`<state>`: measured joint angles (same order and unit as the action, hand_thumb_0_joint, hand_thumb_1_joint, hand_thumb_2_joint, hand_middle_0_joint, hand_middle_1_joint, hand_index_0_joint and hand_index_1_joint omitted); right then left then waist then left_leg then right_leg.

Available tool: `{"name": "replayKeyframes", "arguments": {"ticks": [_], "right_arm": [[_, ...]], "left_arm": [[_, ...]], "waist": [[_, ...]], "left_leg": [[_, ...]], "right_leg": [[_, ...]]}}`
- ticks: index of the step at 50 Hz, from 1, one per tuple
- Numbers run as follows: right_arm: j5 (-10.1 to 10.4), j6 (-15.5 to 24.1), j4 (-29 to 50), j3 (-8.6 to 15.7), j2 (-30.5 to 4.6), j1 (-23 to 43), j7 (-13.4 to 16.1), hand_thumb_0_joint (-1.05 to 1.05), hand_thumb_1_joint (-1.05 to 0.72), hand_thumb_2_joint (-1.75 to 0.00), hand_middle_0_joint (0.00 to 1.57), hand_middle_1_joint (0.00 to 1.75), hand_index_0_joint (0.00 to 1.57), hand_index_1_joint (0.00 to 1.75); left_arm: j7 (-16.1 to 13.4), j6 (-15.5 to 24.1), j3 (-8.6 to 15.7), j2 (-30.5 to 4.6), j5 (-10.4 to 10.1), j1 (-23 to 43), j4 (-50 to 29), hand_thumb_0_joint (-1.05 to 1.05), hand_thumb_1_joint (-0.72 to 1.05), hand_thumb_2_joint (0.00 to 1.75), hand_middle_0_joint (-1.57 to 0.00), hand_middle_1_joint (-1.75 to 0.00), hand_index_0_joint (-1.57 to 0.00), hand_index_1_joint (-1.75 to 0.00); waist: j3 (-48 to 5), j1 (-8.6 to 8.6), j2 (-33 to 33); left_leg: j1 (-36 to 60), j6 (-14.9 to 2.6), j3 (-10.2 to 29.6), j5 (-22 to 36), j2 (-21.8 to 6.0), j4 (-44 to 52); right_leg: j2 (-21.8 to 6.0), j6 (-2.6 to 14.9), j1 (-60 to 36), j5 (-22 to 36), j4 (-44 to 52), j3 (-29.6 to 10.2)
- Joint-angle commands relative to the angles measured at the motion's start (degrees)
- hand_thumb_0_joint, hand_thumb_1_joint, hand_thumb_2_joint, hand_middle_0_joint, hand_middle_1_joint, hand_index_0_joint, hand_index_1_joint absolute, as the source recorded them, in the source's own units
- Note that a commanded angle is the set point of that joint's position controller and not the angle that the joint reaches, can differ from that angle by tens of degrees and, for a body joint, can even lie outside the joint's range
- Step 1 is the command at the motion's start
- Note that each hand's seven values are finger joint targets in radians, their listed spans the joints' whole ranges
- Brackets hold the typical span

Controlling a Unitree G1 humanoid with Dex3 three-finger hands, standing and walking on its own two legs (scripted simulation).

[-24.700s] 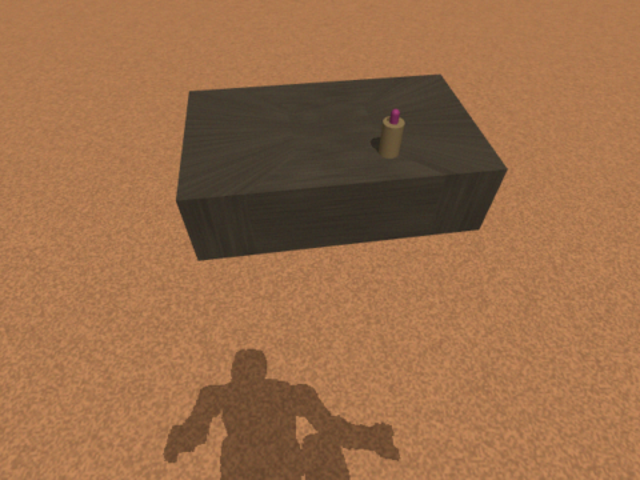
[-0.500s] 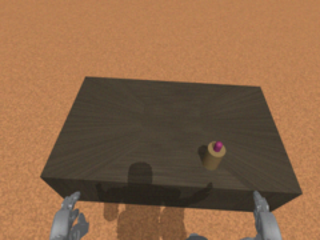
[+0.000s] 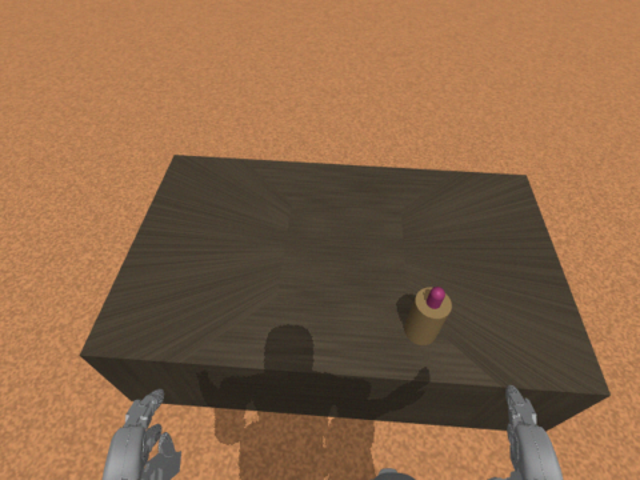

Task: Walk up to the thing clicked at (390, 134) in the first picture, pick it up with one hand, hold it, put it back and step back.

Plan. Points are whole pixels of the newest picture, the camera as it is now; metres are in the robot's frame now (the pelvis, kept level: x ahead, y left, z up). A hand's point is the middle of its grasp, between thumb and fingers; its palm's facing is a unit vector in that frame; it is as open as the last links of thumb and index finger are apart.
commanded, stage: home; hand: right
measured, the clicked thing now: (429, 311) +0.50 -0.24 -0.31
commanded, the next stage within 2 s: stand in 1.10 s
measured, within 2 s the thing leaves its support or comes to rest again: neither
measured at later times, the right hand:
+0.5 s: hand (487, 464) +0.16 -0.19 -0.06, palm faces +0.13 +0.95 -0.28, open 17.5 cm
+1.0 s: hand (480, 462) +0.17 -0.18 -0.06, palm faces +0.13 +0.95 -0.28, open 17.4 cm
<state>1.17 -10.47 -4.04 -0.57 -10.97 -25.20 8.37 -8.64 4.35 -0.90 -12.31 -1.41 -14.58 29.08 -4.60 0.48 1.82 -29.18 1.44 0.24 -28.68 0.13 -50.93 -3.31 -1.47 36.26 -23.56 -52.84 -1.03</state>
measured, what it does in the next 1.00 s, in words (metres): stands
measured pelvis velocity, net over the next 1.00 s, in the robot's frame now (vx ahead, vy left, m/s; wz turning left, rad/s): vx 0.00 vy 0.00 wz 0.00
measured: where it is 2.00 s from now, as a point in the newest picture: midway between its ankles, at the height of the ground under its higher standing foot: outside the picture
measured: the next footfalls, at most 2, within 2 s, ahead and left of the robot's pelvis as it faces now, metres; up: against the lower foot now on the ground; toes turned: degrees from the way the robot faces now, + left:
none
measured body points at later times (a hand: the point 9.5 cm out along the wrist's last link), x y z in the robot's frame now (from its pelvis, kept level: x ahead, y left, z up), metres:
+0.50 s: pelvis +0.00 -0.01 +0.00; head +0.03 -0.01 +0.45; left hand +0.16 +0.23 -0.08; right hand +0.15 -0.24 -0.04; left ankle -0.03 +0.14 -0.69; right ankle +0.03 -0.13 -0.69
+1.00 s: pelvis +0.00 +0.00 +0.00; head +0.03 +0.00 +0.45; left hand +0.17 +0.24 -0.08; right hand +0.16 -0.23 -0.04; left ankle -0.03 +0.14 -0.69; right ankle +0.03 -0.13 -0.69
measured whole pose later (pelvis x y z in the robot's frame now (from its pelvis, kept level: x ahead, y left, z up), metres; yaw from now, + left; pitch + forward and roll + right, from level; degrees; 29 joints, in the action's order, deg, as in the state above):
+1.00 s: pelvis +0.00 +0.00 +0.00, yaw +0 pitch +7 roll +2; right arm 1.0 -13.3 -1.2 -0.3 -11.0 -26.0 8.2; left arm -9.7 5.7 -1.0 -12.5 -0.9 -14.7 28.9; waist -5.0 0.4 1.8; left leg -30.3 1.3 0.0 -29.4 0.2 -52.4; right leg -3.3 -1.7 37.4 -24.1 -54.1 -1.4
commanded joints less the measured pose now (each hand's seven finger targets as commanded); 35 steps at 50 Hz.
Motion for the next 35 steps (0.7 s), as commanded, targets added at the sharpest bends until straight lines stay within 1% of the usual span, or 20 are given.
{"name": "replayKeyframes", "arguments": {"ticks": [1,2,3,5,7,13,16,19,20,21,22,24,25,26,27,28,29,30,34,35], "right_arm": [[-0.31,2.68,11.36,3.57,-6.16,0.86,0.73,0.00,0.56,-0.04,0.05,0.05,0.05,0.05],[-0.24,2.48,11.08,3.19,-5.93,1.10,0.64,0.00,0.57,-0.04,0.05,0.05,0.05,0.05],[-0.20,2.53,12.92,3.57,-6.61,1.77,0.74,0.00,0.57,-0.04,0.05,0.05,0.05,0.05],[-0.39,2.28,12.92,2.96,-6.08,1.94,0.66,0.00,0.56,-0.05,0.05,0.05,0.05,0.05],[-0.30,1.94,12.39,2.40,-5.34,1.69,0.60,0.00,0.55,-0.05,0.05,0.05,0.05,0.05],[-0.42,1.48,11.86,2.49,-5.13,0.23,0.70,0.00,0.56,-0.05,0.05,0.05,0.05,0.05],[-0.34,1.25,12.67,2.97,-5.70,1.53,0.76,0.00,0.57,-0.04,0.05,0.05,0.05,0.05],[-0.43,1.26,12.92,3.15,-5.66,1.07,0.71,0.00,0.55,-0.05,0.05,0.05,0.05,0.05],[-0.24,1.11,12.58,3.15,-5.85,1.19,0.64,0.00,0.56,-0.05,0.05,0.05,0.05,0.05],[-0.27,1.27,13.57,3.39,-6.04,1.65,0.69,0.00,0.56,-0.05,0.05,0.05,0.05,0.05],[-0.32,1.18,12.96,3.26,-6.17,0.99,0.65,0.00,0.56,-0.04,0.05,0.05,0.05,0.05],[-0.34,1.21,13.28,3.37,-5.89,0.80,0.69,0.00,0.55,-0.05,0.05,0.05,0.05,0.05],[-0.36,1.11,13.27,2.82,-5.81,0.21,0.62,0.00,0.55,-0.05,0.05,0.05,0.05,0.05],[-0.35,1.21,14.09,3.20,-5.99,0.92,0.69,0.00,0.54,-0.05,0.05,0.05,0.05,0.05],[-0.40,0.97,13.39,2.92,-5.72,0.24,0.57,0.00,0.56,-0.05,0.05,0.05,0.05,0.05],[-0.35,0.89,13.05,2.31,-4.98,0.30,0.55,0.00,0.56,-0.05,0.05,0.05,0.05,0.05],[-0.39,0.93,13.67,3.08,-5.97,0.81,0.65,0.00,0.55,-0.05,0.05,0.05,0.05,0.05],[-0.39,0.95,13.07,2.95,-5.67,0.64,0.52,0.00,0.54,-0.05,0.05,0.05,0.05,0.05],[-0.44,0.70,12.83,3.54,-6.33,0.04,0.54,0.00,0.54,-0.05,0.05,0.05,0.05,0.05],[-0.41,0.78,13.72,2.85,-5.84,0.52,0.53,0.00,0.54,-0.05,0.05,0.05,0.05,0.05]], "left_arm": [[-0.74,3.09,3.03,-6.50,0.17,3.84,-9.25,0.00,0.90,0.90,-0.20,-0.30,-0.20,-0.30],[-0.72,3.24,3.02,-6.74,0.12,3.32,-9.10,0.00,0.90,0.90,-0.20,-0.30,-0.20,-0.30],[-0.68,3.29,3.25,-7.13,0.06,3.38,-9.16,0.00,0.90,0.90,-0.20,-0.30,-0.20,-0.30],[-0.92,3.29,3.28,-7.11,0.18,2.99,-9.14,0.00,0.90,0.90,-0.20,-0.30,-0.20,-0.30],[-0.90,3.53,3.17,-7.11,0.20,3.07,-9.15,0.00,0.90,0.90,-0.20,-0.30,-0.20,-0.30],[-1.10,3.59,3.03,-6.71,0.34,3.20,-9.45,0.00,0.90,0.90,-0.20,-0.30,-0.20,-0.30],[-1.22,3.74,2.79,-6.57,0.29,3.67,-9.62,0.00,0.90,0.90,-0.20,-0.30,-0.20,-0.30],[-1.25,3.80,2.99,-6.78,0.42,3.39,-9.64,0.00,0.90,0.90,-0.20,-0.30,-0.20,-0.30],[-1.21,3.85,2.81,-6.74,0.30,3.62,-9.57,0.00,0.90,0.90,-0.20,-0.30,-0.20,-0.30],[-1.29,3.95,2.98,-6.84,0.30,3.69,-9.81,0.00,0.90,0.90,-0.20,-0.30,-0.20,-0.30],[-1.37,3.99,2.82,-6.73,0.26,3.96,-9.87,0.00,0.90,0.90,-0.20,-0.30,-0.20,-0.30],[-1.43,4.19,2.85,-6.72,0.37,3.74,-9.84,0.00,0.90,0.90,-0.20,-0.30,-0.20,-0.30],[-1.44,4.18,3.00,-6.82,0.31,3.36,-9.70,0.00,0.90,0.90,-0.20,-0.30,-0.20,-0.30],[-1.44,4.10,2.93,-6.61,0.36,3.11,-9.58,0.00,0.90,0.90,-0.20,-0.30,-0.20,-0.30],[-1.53,4.16,3.09,-6.75,0.32,3.04,-9.56,0.00,0.90,0.90,-0.20,-0.30,-0.20,-0.30],[-1.51,4.24,3.07,-6.90,0.29,3.15,-9.56,0.00,0.90,0.90,-0.20,-0.30,-0.20,-0.30],[-1.60,4.07,2.99,-6.71,0.33,3.31,-9.64,0.00,0.90,0.90,-0.20,-0.30,-0.20,-0.30],[-1.69,4.11,2.86,-6.51,0.39,3.38,-9.57,0.00,0.90,0.90,-0.20,-0.30,-0.20,-0.30],[-1.85,4.22,2.95,-6.65,0.43,2.77,-9.43,0.00,0.90,0.90,-0.20,-0.30,-0.20,-0.30],[-1.77,4.19,2.80,-6.59,0.42,3.10,-9.68,0.00,0.90,0.90,-0.20,-0.30,-0.20,-0.30]], "waist": [[-6.62,-0.23,-0.07],[-6.77,0.28,-0.73],[-6.83,-0.18,1.54],[-7.55,0.37,2.04],[-6.58,0.69,1.18],[-7.67,0.23,-0.89],[-6.02,0.49,-0.18],[-6.51,0.11,0.18],[-4.93,0.10,0.67],[-5.87,-0.15,0.32],[-5.00,-0.05,0.26],[-6.85,0.11,-0.42],[-7.11,0.03,0.24],[-7.13,-0.09,1.21],[-7.85,0.36,0.33],[-6.85,0.49,0.28],[-6.89,0.20,0.54],[-6.28,0.29,-0.56],[-7.87,0.29,-1.78],[-7.35,0.29,-1.59]], "left_leg": [[-1.76,-1.13,-3.15,13.37,1.70,8.81],[-1.95,-1.20,-3.33,14.13,1.79,8.36],[-2.13,-1.51,-3.55,13.53,1.98,7.96],[-2.85,-1.66,-3.74,13.45,2.15,7.55],[-3.00,-1.56,-3.85,12.95,2.14,7.66],[-2.29,-1.23,-3.62,14.43,2.04,7.90],[-3.05,-1.21,-3.45,12.15,1.86,8.43],[-3.48,-1.47,-3.69,10.76,2.05,7.96],[-4.01,-1.57,-3.83,9.41,2.11,8.29],[-3.50,-1.57,-3.72,9.32,2.06,8.34],[-3.92,-1.52,-3.61,8.53,2.00,8.51],[-3.23,-1.41,-3.46,10.06,1.98,8.09],[-3.24,-1.52,-3.49,10.73,2.02,7.71],[-3.06,-1.52,-3.60,11.43,1.93,7.66],[-3.14,-1.44,-3.70,12.38,1.99,7.32],[-3.60,-1.47,-3.87,11.65,2.14,7.33],[-3.58,-1.46,-3.50,11.08,2.00,7.75],[-3.55,-1.25,-3.42,10.83,1.88,8.00],[-3.00,-0.78,-2.79,13.66,1.66,7.92],[-3.19,-0.79,-2.79,13.74,1.70,7.95]], "right_leg": [[1.71,1.62,-9.76,10.49,7.86,1.93],[1.55,1.59,-10.30,11.45,8.04,1.69],[1.43,1.23,-10.52,11.41,8.58,1.45],[1.14,1.12,-11.36,11.99,8.60,1.17],[1.12,1.19,-10.91,11.16,8.67,1.05],[1.33,1.53,-10.29,12.38,7.39,1.37],[1.60,1.57,-9.09,9.61,7.80,1.57],[1.37,1.43,-9.33,8.75,8.24,1.23],[1.35,1.36,-8.64,7.41,8.69,1.14],[1.46,1.38,-8.77,7.43,8.56,1.22],[1.52,1.42,-8.34,6.40,8.57,1.37],[1.53,1.53,-9.09,7.73,8.03,1.41],[1.50,1.43,-9.09,8.59,8.05,1.35],[1.55,1.35,-9.38,9.40,7.95,1.39],[1.44,1.45,-9.72,10.41,7.62,1.20],[1.33,1.34,-9.55,9.80,8.07,1.16],[1.51,1.39,-8.89,9.08,7.68,1.40],[1.62,1.56,-8.64,8.61,7.48,1.53],[1.82,1.90,-8.66,10.38,6.22,1.90],[1.76,1.87,-8.97,10.46,6.31,1.94]]}}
